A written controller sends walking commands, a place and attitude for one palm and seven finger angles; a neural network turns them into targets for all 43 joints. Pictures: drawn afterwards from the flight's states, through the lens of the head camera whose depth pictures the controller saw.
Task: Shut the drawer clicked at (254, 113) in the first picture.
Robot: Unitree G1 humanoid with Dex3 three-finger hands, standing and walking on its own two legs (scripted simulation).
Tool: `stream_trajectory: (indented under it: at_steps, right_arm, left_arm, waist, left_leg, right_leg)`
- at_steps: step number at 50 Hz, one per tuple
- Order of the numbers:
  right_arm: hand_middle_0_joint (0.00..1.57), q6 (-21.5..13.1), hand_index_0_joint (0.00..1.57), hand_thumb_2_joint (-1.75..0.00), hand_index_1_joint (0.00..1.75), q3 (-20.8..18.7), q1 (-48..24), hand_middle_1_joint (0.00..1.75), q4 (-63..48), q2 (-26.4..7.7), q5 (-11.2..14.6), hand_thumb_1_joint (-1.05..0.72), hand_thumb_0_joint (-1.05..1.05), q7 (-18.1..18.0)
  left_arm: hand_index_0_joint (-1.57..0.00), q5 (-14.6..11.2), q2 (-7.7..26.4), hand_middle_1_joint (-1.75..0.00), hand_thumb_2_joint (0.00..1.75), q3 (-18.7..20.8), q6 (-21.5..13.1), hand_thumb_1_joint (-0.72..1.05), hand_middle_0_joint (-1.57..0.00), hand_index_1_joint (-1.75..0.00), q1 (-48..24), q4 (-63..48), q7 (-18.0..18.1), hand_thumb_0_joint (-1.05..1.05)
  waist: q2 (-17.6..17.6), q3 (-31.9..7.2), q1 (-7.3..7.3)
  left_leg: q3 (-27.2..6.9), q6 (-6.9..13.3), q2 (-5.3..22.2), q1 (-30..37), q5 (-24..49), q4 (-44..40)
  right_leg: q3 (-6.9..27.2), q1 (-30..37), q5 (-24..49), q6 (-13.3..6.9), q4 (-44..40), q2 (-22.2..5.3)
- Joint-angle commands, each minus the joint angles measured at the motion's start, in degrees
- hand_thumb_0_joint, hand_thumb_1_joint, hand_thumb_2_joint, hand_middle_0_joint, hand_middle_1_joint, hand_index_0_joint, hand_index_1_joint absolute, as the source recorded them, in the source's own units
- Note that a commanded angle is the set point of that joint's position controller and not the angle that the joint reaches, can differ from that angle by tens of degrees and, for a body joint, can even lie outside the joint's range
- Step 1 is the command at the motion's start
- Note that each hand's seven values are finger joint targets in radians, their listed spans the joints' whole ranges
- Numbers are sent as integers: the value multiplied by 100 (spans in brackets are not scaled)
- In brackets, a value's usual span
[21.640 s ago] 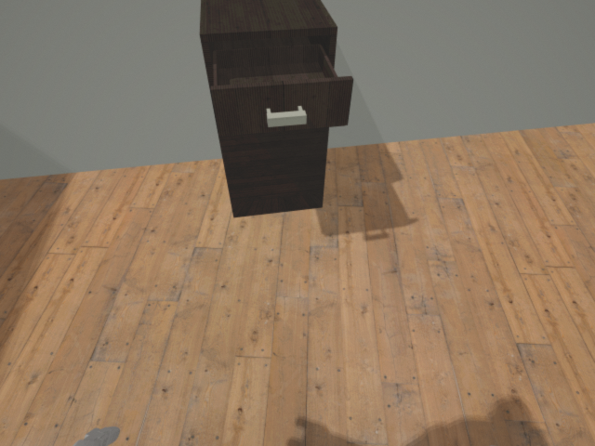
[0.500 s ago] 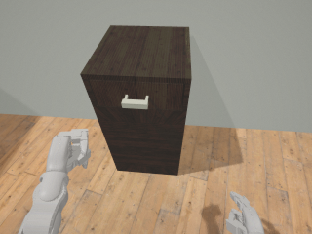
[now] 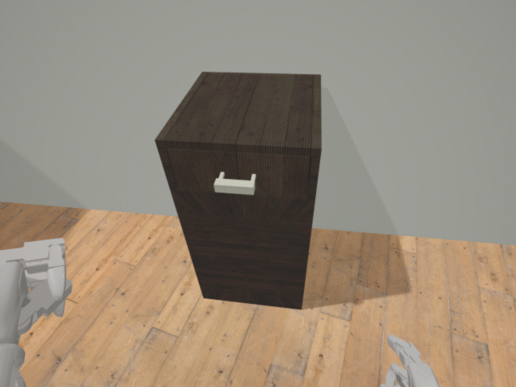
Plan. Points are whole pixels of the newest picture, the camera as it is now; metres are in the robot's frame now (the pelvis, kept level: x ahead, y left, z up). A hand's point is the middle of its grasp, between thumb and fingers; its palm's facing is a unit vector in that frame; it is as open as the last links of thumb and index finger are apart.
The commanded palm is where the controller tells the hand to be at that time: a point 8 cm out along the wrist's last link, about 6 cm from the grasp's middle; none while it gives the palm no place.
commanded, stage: draw the hand back to the body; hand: left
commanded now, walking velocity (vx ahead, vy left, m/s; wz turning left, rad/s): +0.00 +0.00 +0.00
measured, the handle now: (236, 181) +0.62 +0.15 -0.06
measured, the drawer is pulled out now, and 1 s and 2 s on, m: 0.00 0.00 0.00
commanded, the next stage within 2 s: step back with the hand held close in 0.12 s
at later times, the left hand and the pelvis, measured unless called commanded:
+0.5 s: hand (85, 282) +0.19 +0.24 +0.14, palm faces +0.32 -0.82 -0.47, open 3.2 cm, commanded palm +0.12 +0.29 +0.17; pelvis -0.01 +0.01 +0.00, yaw -1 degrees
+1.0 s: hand (41, 337) +0.12 +0.25 +0.15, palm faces +0.37 -0.81 -0.46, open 3.2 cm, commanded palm +0.06 +0.30 +0.17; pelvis -0.08 +0.02 -0.01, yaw +0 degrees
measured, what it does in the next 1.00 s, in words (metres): shifts its weight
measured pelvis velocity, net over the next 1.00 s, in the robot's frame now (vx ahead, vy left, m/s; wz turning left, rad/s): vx -0.08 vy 0.02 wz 0.00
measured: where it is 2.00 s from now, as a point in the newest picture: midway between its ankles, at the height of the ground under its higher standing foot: outside the picture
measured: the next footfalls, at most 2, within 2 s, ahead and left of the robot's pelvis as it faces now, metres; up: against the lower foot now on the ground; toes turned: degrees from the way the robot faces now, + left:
right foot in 1.76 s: -0.30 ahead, -0.13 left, +0.00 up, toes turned -3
left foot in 1.96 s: -0.12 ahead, +0.06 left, +0.00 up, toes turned -2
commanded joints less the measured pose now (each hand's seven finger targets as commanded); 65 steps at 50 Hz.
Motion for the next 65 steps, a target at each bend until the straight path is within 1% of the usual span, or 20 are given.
stream_trajectory:
  at_steps: [1,5,8,10,12,13,15,17,24,28,30,34,36,41,44,48,53,55,60,65]
  right_arm:
    - [20,-412,20,-90,30,-218,-862,30,-904,-543,32,-90,0,-65]
    - [20,-483,20,-90,30,-245,-852,30,-893,-553,28,-90,0,-121]
    - [20,-596,20,-90,30,-228,-857,30,-889,-549,2,-90,0,-129]
    - [20,-647,20,-90,30,-208,-855,30,-881,-504,-23,-90,0,-120]
    - [20,-651,20,-90,30,-213,-876,30,-864,-489,-17,-90,0,-112]
    - [20,-533,20,-90,30,-158,-698,30,-1110,-582,0,-90,0,-86]
    - [20,-350,20,-90,30,-320,-743,30,-823,-553,-38,-90,0,-46]
    - [20,-200,20,-90,30,-369,-735,30,-825,-588,-55,-90,0,10]
    - [20,59,20,-90,30,-500,-867,30,-1100,-627,-2,-90,0,12]
    - [20,134,20,-90,30,-537,-866,30,-1250,-643,15,-90,0,-53]
    - [20,151,20,-90,30,-555,-831,30,-1261,-615,22,-90,0,-73]
    - [20,134,20,-90,30,-575,-837,30,-1238,-651,-13,-90,0,-101]
    - [20,113,20,-90,30,-569,-818,30,-1247,-699,-17,-90,0,-96]
    - [20,53,20,-90,30,-568,-756,30,-1310,-722,24,-90,0,-118]
    - [20,0,20,-90,30,-572,-695,30,-1314,-694,-13,-90,0,-97]
    - [20,-78,20,-90,30,-539,-629,30,-1304,-707,-47,-90,0,-67]
    - [20,-202,20,-90,30,-553,-734,30,-1359,-704,-27,-90,0,-152]
    - [20,-223,20,-90,30,-603,-700,30,-1347,-713,-9,-90,0,-141]
    - [20,-190,20,-90,30,-671,-612,30,-1150,-680,-26,-90,0,-61]
    - [20,-65,20,-90,30,-708,-578,30,-1099,-614,-11,-90,0,35]
  left_arm:
    - [-140,29,644,-160,90,299,-379,90,-140,-160,-711,-800,63,0]
    - [-140,68,778,-160,90,386,-472,90,-140,-160,-905,-917,123,0]
    - [-140,98,983,-160,90,553,-519,90,-140,-160,-790,-1203,190,0]
    - [-140,83,953,-160,90,593,-522,90,-140,-160,-591,-1237,208,0]
    - [-140,83,911,-160,90,564,-505,90,-140,-160,-582,-1216,192,0]
    - [-140,91,1809,-160,90,1585,-894,90,-140,-160,-1619,-1539,251,0]
    - [-140,127,923,-160,90,947,-886,90,-140,-160,-437,-549,169,0]
    - [-140,140,682,-160,90,716,-912,90,-140,-160,-202,-496,117,0]
    - [-140,133,1036,-160,90,1025,-1014,90,-140,-160,522,-1225,187,0]
    - [-140,106,1320,-160,90,1277,-1005,90,-140,-160,538,-1681,239,0]
    - [-140,116,1222,-160,90,1230,-980,90,-140,-160,611,-1600,230,0]
    - [-140,178,1017,-160,90,1072,-955,90,-140,-160,442,-1375,189,0]
    - [-140,230,904,-160,90,981,-963,90,-140,-160,296,-1238,180,0]
    - [-140,393,899,-160,90,955,-1041,90,-140,-160,-61,-1125,217,0]
    - [-140,413,1018,-160,90,994,-1137,90,-140,-160,-208,-1462,245,0]
    - [-140,363,1147,-160,90,1080,-1283,90,-140,-160,-55,-1894,328,0]
    - [-140,524,1169,-160,90,1343,-1369,90,-140,-160,153,-1761,409,0]
    - [-140,526,1161,-160,90,1377,-1403,90,-140,-160,174,-1671,368,0]
    - [-140,366,1068,-160,90,1260,-1429,90,-140,-160,343,-1501,221,0]
    - [-140,300,1234,-160,90,1301,-1488,90,-140,-160,389,-1679,268,0]
  waist:
    - [-474,475,-146]
    - [-308,233,-109]
    - [111,-288,-6]
    - [-17,-383,28]
    - [-145,-250,6]
    - [110,566,-280]
    - [-683,528,-360]
    - [-682,191,-416]
    - [-251,-1255,-319]
    - [-208,-1437,-302]
    - [-92,-1218,-309]
    - [47,-602,-342]
    - [87,-269,-365]
    - [-582,93,-441]
    - [-920,-20,-469]
    - [-447,-380,-518]
    - [561,-405,-402]
    - [247,-332,-412]
    - [-582,-588,-477]
    - [-1036,-680,-550]
  left_leg:
    - [-185,3,242,-835,781,-457]
    - [-183,37,197,-753,547,-434]
    - [-189,-15,180,-644,900,-431]
    - [-186,-34,184,-690,1189,-443]
    - [-150,-33,188,-677,1376,-399]
    - [-332,55,194,-1207,769,-463]
    - [-378,67,221,-1053,818,-125]
    - [-309,53,247,-918,1140,-17]
    - [-384,-39,440,-1029,2864,-149]
    - [-475,-102,465,-1312,3177,-36]
    - [-552,-139,550,-1367,3375,-115]
    - [-723,50,784,-2094,2350,-537]
    - [-833,213,905,-2803,1168,-800]
    - [-838,441,689,-3923,-1386,-727]
    - [-702,357,403,-3316,-1427,-112]
    - [-769,294,395,-2701,-1146,-40]
    - [-1392,618,1127,-4689,-1837,-1263]
    - [-1213,598,1020,-4745,-1394,-907]
    - [-694,286,522,-3334,153,123]
    - [-419,121,158,-2432,-572,855]
  right_leg:
    - [335,-35,-46,-27,-485,-234]
    - [377,19,-388,-30,-508,-284]
    - [392,390,76,-67,-338,-287]
    - [367,580,469,-66,-248,-289]
    - [396,527,679,-61,-263,-273]
    - [1134,-53,649,-94,-625,-523]
    - [1324,-479,444,-159,-899,-771]
    - [1210,-415,818,-144,-809,-841]
    - [656,616,2770,-11,325,-685]
    - [647,709,3099,9,689,-664]
    - [578,464,2797,57,861,-553]
    - [537,314,1696,153,1095,-356]
    - [597,420,1154,176,1275,-307]
    - [1075,633,664,149,982,-443]
    - [1505,-133,-341,-1,169,-725]
    - [1405,-604,-702,-67,65,-770]
    - [663,1301,797,268,1949,-18]
    - [830,1370,1355,244,1917,-29]
    - [1458,272,2308,27,1114,-517]
    - [1975,-1034,216,-261,-111,-1066]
